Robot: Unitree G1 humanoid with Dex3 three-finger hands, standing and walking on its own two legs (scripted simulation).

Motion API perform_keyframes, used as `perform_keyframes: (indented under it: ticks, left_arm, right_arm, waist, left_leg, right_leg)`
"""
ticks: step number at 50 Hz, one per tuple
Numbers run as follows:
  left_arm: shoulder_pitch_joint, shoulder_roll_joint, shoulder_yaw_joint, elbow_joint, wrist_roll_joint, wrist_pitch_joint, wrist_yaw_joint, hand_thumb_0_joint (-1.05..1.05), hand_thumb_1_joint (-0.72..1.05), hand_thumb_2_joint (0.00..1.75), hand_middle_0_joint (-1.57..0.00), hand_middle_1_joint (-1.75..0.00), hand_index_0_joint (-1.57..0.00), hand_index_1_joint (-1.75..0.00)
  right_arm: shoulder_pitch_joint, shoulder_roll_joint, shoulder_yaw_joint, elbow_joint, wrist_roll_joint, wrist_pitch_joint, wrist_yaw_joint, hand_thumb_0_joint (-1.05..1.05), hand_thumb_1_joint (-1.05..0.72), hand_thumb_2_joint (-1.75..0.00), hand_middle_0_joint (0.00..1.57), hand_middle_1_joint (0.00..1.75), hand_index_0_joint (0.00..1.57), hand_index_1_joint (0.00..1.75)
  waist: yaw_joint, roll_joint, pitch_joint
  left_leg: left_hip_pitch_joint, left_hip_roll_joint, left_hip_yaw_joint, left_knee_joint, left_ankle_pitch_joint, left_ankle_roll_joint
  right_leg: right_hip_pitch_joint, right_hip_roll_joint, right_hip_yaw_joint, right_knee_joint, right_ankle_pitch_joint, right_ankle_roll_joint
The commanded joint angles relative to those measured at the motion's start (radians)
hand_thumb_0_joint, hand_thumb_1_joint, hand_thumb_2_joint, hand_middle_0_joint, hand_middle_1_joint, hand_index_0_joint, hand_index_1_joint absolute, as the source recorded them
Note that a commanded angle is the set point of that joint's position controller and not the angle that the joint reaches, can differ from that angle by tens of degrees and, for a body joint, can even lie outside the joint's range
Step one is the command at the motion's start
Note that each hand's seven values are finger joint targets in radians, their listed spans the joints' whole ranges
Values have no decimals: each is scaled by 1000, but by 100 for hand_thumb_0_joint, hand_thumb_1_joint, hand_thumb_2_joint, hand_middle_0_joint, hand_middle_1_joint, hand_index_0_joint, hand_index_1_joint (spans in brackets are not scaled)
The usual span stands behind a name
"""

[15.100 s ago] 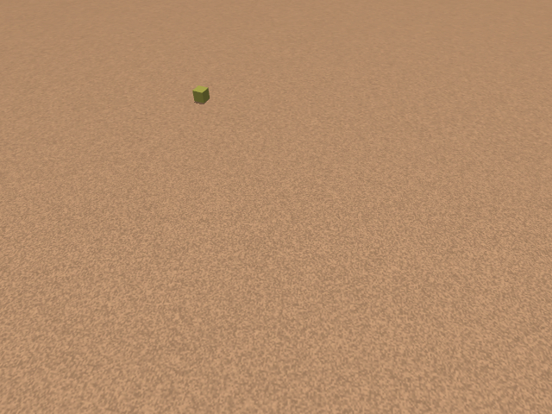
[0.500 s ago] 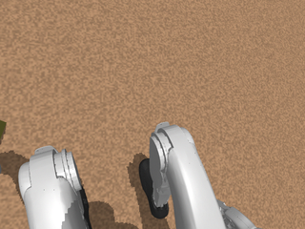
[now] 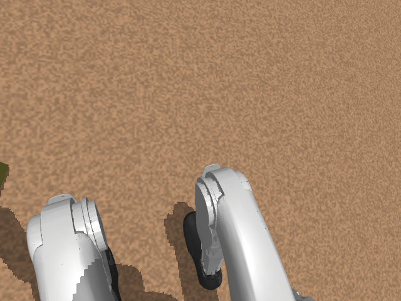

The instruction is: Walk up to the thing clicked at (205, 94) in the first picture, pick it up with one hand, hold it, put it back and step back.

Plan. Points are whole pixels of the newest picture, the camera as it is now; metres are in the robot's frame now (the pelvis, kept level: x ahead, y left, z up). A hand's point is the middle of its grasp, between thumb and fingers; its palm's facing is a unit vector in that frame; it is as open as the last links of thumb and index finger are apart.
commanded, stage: approach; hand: left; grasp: from above
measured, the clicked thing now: out of the picture +0.38 +0.39 -0.28
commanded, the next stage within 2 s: rest palm in 0.28 s
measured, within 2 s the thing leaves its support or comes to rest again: neither
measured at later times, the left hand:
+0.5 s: hand out of the picture +0.39 +0.38 -0.19, palm faces +0.14 -0.40 -0.91, open 14.0 cm
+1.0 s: hand out of the picture +0.38 +0.38 -0.25, palm faces +0.08 -0.48 -0.87, open 14.1 cm
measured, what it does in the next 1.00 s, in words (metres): stands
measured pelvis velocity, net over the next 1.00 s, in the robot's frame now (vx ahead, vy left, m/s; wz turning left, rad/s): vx -0.01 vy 0.00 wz -0.02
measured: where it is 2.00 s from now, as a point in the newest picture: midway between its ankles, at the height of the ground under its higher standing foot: (159, 280)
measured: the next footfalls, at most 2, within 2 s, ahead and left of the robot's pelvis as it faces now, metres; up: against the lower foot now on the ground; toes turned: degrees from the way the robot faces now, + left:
none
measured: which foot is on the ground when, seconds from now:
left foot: down 0.00-1.00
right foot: down 0.00-1.00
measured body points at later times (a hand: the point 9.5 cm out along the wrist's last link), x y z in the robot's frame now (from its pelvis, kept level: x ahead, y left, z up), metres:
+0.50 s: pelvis -0.01 -0.01 -0.01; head +0.25 +0.09 +0.35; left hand +0.39 +0.40 -0.14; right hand +0.05 -0.29 -0.07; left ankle +0.07 +0.13 -0.29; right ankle +0.11 -0.12 -0.29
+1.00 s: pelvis -0.01 +0.00 -0.01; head +0.27 +0.13 +0.32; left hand +0.38 +0.40 -0.20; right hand +0.03 -0.25 -0.06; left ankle +0.07 +0.13 -0.29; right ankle +0.11 -0.12 -0.29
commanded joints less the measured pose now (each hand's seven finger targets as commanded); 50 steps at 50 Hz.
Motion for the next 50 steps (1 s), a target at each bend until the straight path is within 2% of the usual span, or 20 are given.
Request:
perform_keyframes:
  ticks: [1,4,7,10,12,15,19,21,22,23,24,26,28,30,33,37,40,43,48,50]
  left_arm:
    - [-199,41,-158,-121,16,-2,-10,0,-55,101,-10,-97,-6,-100]
    - [-266,-73,-254,-131,1,-23,-17,0,-55,101,-9,-98,-6,-101]
    - [-271,-46,-241,-126,-5,-64,20,0,-56,101,-9,-100,-7,-102]
    - [-255,94,-137,-78,22,-89,91,0,-55,100,-11,-97,-9,-100]
    - [-248,204,-71,-39,54,-96,146,0,-52,100,-15,-94,-12,-98]
    - [-291,239,-60,-2,79,-105,199,0,-49,101,-19,-91,-15,-96]
    - [-346,353,-5,-33,59,-123,261,0,-50,97,-18,-86,-14,-91]
    - [-338,327,-14,8,20,-118,256,0,-57,103,-13,-88,-7,-94]
    - [-331,356,15,38,-4,-108,247,0,-57,103,-12,-89,-7,-95]
    - [-332,321,-11,63,-26,-100,221,0,-56,103,-12,-89,-7,-95]
    - [-317,321,5,111,-52,-90,200,0,-57,104,-12,-90,-6,-96]
    - [-307,289,-25,158,-83,-74,154,0,-53,101,-15,-89,-9,-95]
    - [-295,286,-63,171,-70,-64,123,0,-52,100,-15,-90,-10,-96]
    - [-286,289,-104,155,-27,-51,110,0,-53,101,-14,-91,-9,-96]
    - [-301,334,-103,100,24,-61,132,0,-51,99,-15,-90,-11,-95]
    - [-289,340,-41,71,-2,-90,204,0,-57,103,-11,-94,-6,-99]
    - [-309,322,-45,57,-46,-98,224,0,-57,102,-9,-96,-5,-101]
    - [-323,333,-33,53,-85,-105,231,0,-57,102,-9,-96,-5,-100]
    - [-328,373,-54,51,-49,-102,213,0,-49,101,-14,-95,-10,-99]
    - [-307,389,-40,74,-23,-101,223,0,-49,102,-14,-95,-10,-100]
  right_arm:
    - [204,-275,-114,42,11,-11,-4,0,-91,-90,20,30,20,30]
    - [208,-277,-132,64,17,-30,-10,0,-90,-90,20,30,20,30]
    - [188,-275,-126,72,8,-56,-19,0,-91,-90,20,30,20,30]
    - [138,-287,-98,44,-6,-77,-24,0,-91,-90,20,30,20,30]
    - [128,-298,-82,50,-26,-80,-27,0,-91,-90,20,30,20,30]
    - [86,-298,-47,43,-55,-91,-31,0,-92,-90,20,30,20,30]
    - [74,-315,-28,76,-91,-109,-26,0,-91,-90,20,30,20,30]
    - [44,-313,-18,31,-99,-114,-18,0,-92,-91,20,30,20,30]
    - [74,-318,-7,65,-107,-110,-16,0,-92,-91,20,30,20,30]
    - [67,-324,-3,46,-105,-110,-14,0,-92,-91,20,30,20,30]
    - [83,-319,16,36,-101,-104,-13,0,-92,-91,20,30,20,30]
    - [94,-330,25,10,-81,-95,-13,0,-92,-91,20,30,20,30]
    - [117,-352,26,0,-72,-85,-14,0,-92,-91,20,30,20,30]
    - [115,-353,32,-14,-61,-76,-9,0,-91,-91,20,30,20,30]
    - [116,-362,24,-14,-53,-67,-3,0,-91,-91,20,30,20,30]
    - [111,-370,27,-33,-58,-72,13,0,-92,-91,20,30,20,30]
    - [113,-364,35,-10,-72,-82,27,0,-93,-91,20,30,20,30]
    - [98,-368,51,-28,-75,-91,38,0,-92,-91,20,30,20,30]
    - [80,-378,75,-36,-73,-89,47,0,-92,-91,20,30,20,30]
    - [109,-396,71,-28,-69,-86,50,0,-92,-91,20,30,20,30]
  waist:
    - [-44,403,-569]
    - [-88,377,-516]
    - [-79,336,-497]
    - [-31,338,-536]
    - [-28,331,-549]
    - [-58,317,-563]
    - [-80,330,-572]
    - [-88,338,-578]
    - [-103,337,-551]
    - [-116,326,-542]
    - [-124,308,-539]
    - [-122,293,-528]
    - [-127,291,-525]
    - [-124,315,-506]
    - [-125,361,-487]
    - [-130,405,-490]
    - [-156,415,-441]
    - [-161,472,-424]
    - [-162,470,-422]
    - [-167,471,-432]
  left_leg:
    - [536,10,51,-322,168,-15]
    - [541,-1,40,-341,59,-14]
    - [520,-12,50,-325,-2,-7]
    - [512,-9,75,-309,38,-6]
    - [486,-4,93,-291,56,4]
    - [483,-4,126,-251,112,9]
    - [522,-4,130,-219,139,13]
    - [535,-4,135,-205,144,14]
    - [504,-3,134,-199,128,11]
    - [479,-4,135,-188,119,14]
    - [440,-2,132,-192,107,15]
    - [414,5,116,-189,111,14]
    - [423,8,102,-201,143,11]
    - [474,13,73,-221,158,3]
    - [523,20,32,-259,157,-3]
    - [566,31,12,-259,181,-14]
    - [565,31,20,-245,156,-11]
    - [596,32,19,-243,129,-18]
    - [567,32,29,-226,150,-20]
    - [563,34,22,-231,171,-21]
  right_leg:
    - [191,25,-104,-178,188,-75]
    - [133,19,-107,-207,101,-76]
    - [143,17,-96,-227,38,-76]
    - [208,8,-89,-221,72,-73]
    - [262,4,-78,-225,99,-70]
    - [341,-3,-61,-238,159,-61]
    - [417,-11,-67,-245,181,-45]
    - [440,-7,-60,-261,178,-43]
    - [429,-4,-62,-256,165,-40]
    - [416,4,-57,-257,158,-38]
    - [415,15,-56,-263,152,-38]
    - [391,26,-63,-257,160,-39]
    - [405,34,-81,-246,194,-40]
    - [360,36,-104,-215,214,-50]
    - [337,29,-129,-184,226,-58]
    - [359,23,-142,-168,263,-61]
    - [356,13,-151,-172,250,-49]
    - [338,8,-155,-165,219,-49]
    - [356,10,-152,-165,239,-48]
    - [384,15,-151,-174,263,-49]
